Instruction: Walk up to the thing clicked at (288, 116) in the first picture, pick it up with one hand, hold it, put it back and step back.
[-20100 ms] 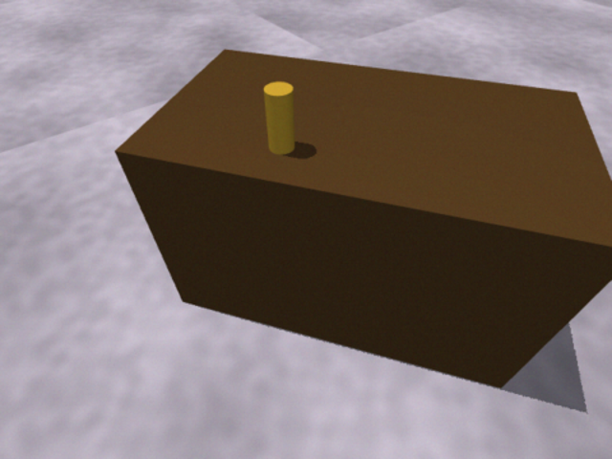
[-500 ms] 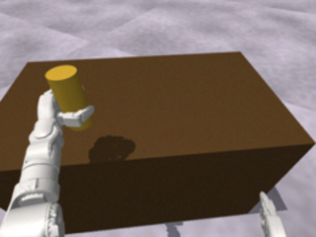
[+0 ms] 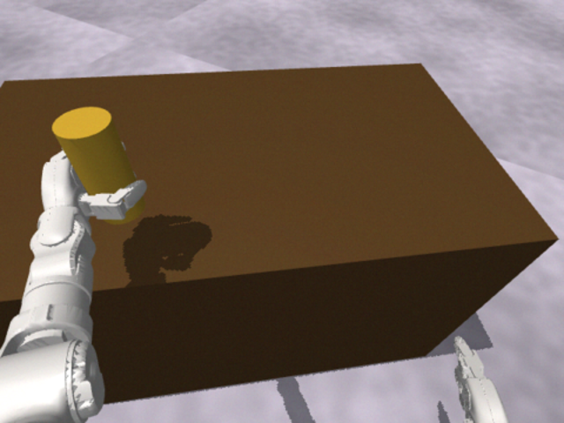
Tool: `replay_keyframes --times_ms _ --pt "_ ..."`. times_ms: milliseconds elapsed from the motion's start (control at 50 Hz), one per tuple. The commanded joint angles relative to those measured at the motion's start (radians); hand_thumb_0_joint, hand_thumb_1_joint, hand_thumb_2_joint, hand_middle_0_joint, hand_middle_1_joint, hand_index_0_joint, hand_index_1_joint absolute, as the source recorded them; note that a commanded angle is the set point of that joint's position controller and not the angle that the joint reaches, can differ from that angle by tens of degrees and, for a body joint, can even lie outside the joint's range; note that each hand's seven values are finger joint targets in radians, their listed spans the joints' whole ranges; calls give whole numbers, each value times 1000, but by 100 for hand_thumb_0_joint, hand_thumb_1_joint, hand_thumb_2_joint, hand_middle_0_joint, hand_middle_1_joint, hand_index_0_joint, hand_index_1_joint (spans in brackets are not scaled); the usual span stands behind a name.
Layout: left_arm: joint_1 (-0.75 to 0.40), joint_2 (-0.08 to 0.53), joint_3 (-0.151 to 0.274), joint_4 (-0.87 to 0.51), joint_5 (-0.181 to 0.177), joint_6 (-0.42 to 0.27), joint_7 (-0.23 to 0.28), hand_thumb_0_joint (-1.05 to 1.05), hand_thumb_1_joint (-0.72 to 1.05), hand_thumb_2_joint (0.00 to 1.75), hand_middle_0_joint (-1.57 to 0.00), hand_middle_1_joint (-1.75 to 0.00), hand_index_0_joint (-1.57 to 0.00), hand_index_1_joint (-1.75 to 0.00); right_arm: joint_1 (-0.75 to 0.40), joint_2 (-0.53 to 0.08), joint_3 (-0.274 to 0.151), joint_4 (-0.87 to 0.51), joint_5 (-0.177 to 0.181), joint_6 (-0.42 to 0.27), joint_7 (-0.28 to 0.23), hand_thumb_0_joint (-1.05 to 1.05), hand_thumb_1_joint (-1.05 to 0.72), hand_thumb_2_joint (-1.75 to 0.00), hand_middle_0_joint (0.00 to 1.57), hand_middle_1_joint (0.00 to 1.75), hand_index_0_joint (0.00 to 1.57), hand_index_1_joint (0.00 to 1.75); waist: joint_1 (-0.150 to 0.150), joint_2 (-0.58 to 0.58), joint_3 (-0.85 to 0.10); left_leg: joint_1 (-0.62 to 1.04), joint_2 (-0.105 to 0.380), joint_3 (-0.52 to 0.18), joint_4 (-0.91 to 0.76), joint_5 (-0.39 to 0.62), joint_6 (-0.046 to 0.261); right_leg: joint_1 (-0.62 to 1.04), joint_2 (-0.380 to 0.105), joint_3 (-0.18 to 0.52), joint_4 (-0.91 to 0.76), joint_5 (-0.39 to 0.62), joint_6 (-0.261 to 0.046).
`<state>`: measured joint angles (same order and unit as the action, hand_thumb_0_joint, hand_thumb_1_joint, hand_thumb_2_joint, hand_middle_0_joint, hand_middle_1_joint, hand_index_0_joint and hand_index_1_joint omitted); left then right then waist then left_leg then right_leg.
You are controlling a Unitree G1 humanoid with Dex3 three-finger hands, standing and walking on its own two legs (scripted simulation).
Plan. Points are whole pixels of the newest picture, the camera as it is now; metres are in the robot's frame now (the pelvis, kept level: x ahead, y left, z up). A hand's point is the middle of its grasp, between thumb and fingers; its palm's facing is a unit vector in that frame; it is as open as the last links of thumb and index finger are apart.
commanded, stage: crouch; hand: left
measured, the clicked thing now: (105, 170) +0.46 +0.23 +0.13
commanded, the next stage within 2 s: lower in 0.20 s
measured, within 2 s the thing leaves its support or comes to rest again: rests again in 0.98 s
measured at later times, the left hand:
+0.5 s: hand (122, 189) +0.47 +0.23 +0.07, palm faces +0.22 -0.98 +0.00, open 9.2 cm
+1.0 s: hand (130, 206) +0.49 +0.23 +0.02, palm faces +0.19 -0.98 -0.02, open 9.2 cm
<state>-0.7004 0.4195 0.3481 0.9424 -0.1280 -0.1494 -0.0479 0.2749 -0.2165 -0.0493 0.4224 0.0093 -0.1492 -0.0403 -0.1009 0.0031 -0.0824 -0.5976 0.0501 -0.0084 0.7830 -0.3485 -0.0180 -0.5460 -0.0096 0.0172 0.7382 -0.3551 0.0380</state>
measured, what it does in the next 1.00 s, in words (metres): stands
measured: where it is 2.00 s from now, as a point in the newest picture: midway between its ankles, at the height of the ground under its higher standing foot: outside the picture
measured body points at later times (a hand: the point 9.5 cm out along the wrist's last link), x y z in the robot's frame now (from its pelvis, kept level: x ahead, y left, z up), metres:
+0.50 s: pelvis +0.00 +0.00 -0.02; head +0.07 +0.02 +0.43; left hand +0.46 +0.28 +0.08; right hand +0.15 -0.26 -0.05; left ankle +0.02 +0.13 -0.71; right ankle +0.01 -0.15 -0.71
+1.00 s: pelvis +0.00 +0.01 -0.03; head +0.11 +0.04 +0.40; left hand +0.47 +0.28 +0.02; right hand +0.16 -0.25 -0.05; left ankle +0.02 +0.13 -0.71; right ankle +0.01 -0.15 -0.71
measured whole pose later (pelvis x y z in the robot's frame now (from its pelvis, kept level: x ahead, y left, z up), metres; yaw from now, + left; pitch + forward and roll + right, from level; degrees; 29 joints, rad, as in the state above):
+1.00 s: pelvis +0.00 +0.01 -0.03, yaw -1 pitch +18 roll -3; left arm -0.75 0.50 0.41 1.08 -0.09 -0.32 -0.09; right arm 0.34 -0.22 -0.02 0.14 -0.03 -0.07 0.01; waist -0.17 -0.01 -0.11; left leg -0.89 0.06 -0.03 1.01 -0.44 -0.01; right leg -0.82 0.01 0.01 0.93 -0.43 0.04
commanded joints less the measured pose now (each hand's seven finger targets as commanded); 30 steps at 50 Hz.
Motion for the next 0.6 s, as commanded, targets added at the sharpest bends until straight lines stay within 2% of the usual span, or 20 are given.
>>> replay_keyframes --times_ms 0,20,40,60,100,120,140,160,180,260,280,300,340,380,420,460,480,520,560,580 --pt "-600 296 45 -319 -26 -132 -8 0 18 123 -128 -138 -130 -138 -51 -131 -47 -222 5 -40 -8 0 53 -5 5 5 5 5 0 112 -450 285 -18 8 -56 300 28 72 21 -47 -60 292 -37" --pt "-623 292 45 -335 -34 -141 -11 0 16 124 -128 -138 -129 -138 -48 -134 -50 -246 5 -38 -10 0 53 -6 5 5 5 5 -15 108 -484 297 -20 12 -46 302 32 85 20 -42 -56 306 -33" --pt "-622 304 52 -335 -33 -140 -12 0 17 124 -128 -138 -129 -138 -36 -150 -59 -235 2 -36 -13 0 53 -6 5 5 5 5 -10 114 -496 302 -18 8 -41 318 29 78 22 -44 -48 313 -34" --pt "-602 290 45 -299 -35 -140 -15 0 16 124 -127 -138 -129 -138 -28 -138 -46 -236 1 -37 -10 0 53 -6 5 5 5 5 -16 120 -473 306 -15 6 -35 328 26 56 24 -46 -43 309 -36" --pt "-611 326 60 -311 -31 -145 -16 0 18 125 -129 -138 -130 -139 11 -168 -69 -256 1 -29 -11 0 52 -6 5 5 5 5 -30 110 -501 307 -13 4 -21 355 30 59 22 -44 -37 336 -33" --pt "-623 339 67 -337 -28 -147 -14 0 20 125 -128 -138 -129 -138 -1 -156 -60 -256 4 -26 -9 0 53 -6 5 5 5 5 -8 138 -496 302 -18 6 -26 350 27 61 21 -43 -34 331 -37" --pt "-580 322 61 -267 -24 -142 -16 0 20 127 -129 -140 -130 -140 23 -139 -50 -238 2 -22 -7 0 53 -6 5 5 5 5 -29 111 -463 279 -15 4 -15 356 29 43 22 -44 -29 335 -34" --pt "-629 320 53 -350 -25 -151 -21 0 21 126 -130 -139 -131 -140 18 -135 -47 -246 3 -17 -4 0 53 -6 5 5 5 5 -12 147 -521 295 -16 6 -12 377 29 64 19 -41 -24 357 -35" --pt "-583 338 73 -263 -21 -144 -16 0 19 125 -129 -138 -130 -139 5 -156 -62 -260 2 -13 -5 0 53 -6 5 5 5 5 -16 113 -461 260 -18 7 -12 360 31 51 21 -42 -24 340 -35" --pt "-591 344 82 -255 -18 -149 -18 0 20 126 -127 -138 -129 -138 15 -165 -74 -263 -4 -8 1 0 54 -5 5 5 5 5 -22 149 -442 273 -7 -4 -2 367 18 -19 27 -48 -13 297 -44" --pt "-620 323 66 -291 -18 -153 -17 0 21 125 -126 -136 -128 -137 -8 -148 -58 -300 -3 -9 5 0 54 -5 5 5 5 5 -18 162 -475 287 -7 -5 1 372 18 -13 26 -48 -10 300 -45" --pt "-617 333 69 -263 -13 -153 -16 0 17 122 -128 -137 -129 -138 10 -156 -70 -267 -6 -7 4 0 52 -6 5 5 5 5 -25 167 -452 283 -5 -6 4 359 16 -34 29 -49 -5 282 -46" --pt "-598 312 67 -238 -16 -157 -21 0 18 123 -127 -137 -128 -138 -14 -136 -48 -318 -4 -6 8 0 53 -6 5 5 5 5 -24 124 -472 237 -11 0 14 338 27 0 26 -43 -3 303 -40" --pt "-563 304 78 -156 -17 -162 -25 0 17 124 -128 -139 -130 -140 22 -133 -47 -269 -9 -2 10 0 53 -6 5 5 5 5 -35 96 -416 166 -11 1 19 289 31 -22 27 -43 7 277 -39" --pt "-610 350 92 -208 -8 -182 -25 0 17 123 -128 -139 -130 -139 -6 -161 -64 -329 -12 -2 10 0 53 -5 5 5 5 5 -35 115 -507 198 -8 -3 29 300 29 -13 26 -43 22 282 -42" --pt "-625 342 85 -192 -1 -196 -28 0 20 123 -127 -138 -128 -138 8 -143 -45 -337 -18 2 15 0 54 -5 5 5 5 5 -40 139 -498 181 -10 1 44 281 28 -46 27 -42 27 265 -42" --pt "-610 341 86 -154 0 -201 -27 0 20 123 -128 -138 -129 -138 21 -149 -54 -322 -19 4 11 0 53 -5 5 5 5 5 -49 114 -465 150 -14 3 47 245 33 -53 26 -39 28 247 -38" --pt "-631 398 120 -199 -4 -224 -28 0 22 122 -127 -137 -128 -138 15 -183 -81 -340 -20 3 10 0 53 -5 5 5 5 5 -45 124 -514 151 -14 2 53 235 32 -43 25 -37 39 240 -41" --pt "-657 371 95 -226 -1 -237 -33 0 23 122 -127 -137 -128 -137 11 -161 -57 -391 -21 3 13 0 53 -5 5 5 5 5 -53 159 -585 201 -10 -3 67 263 30 -52 26 -40 49 252 -42" --pt "-662 380 101 -205 1 -240 -32 0 23 122 -126 -137 -128 -137 32 -164 -63 -366 -22 7 10 0 53 -5 5 5 5 5 -61 143 -536 173 -10 -4 72 252 31 -70 28 -41 50 245 -41"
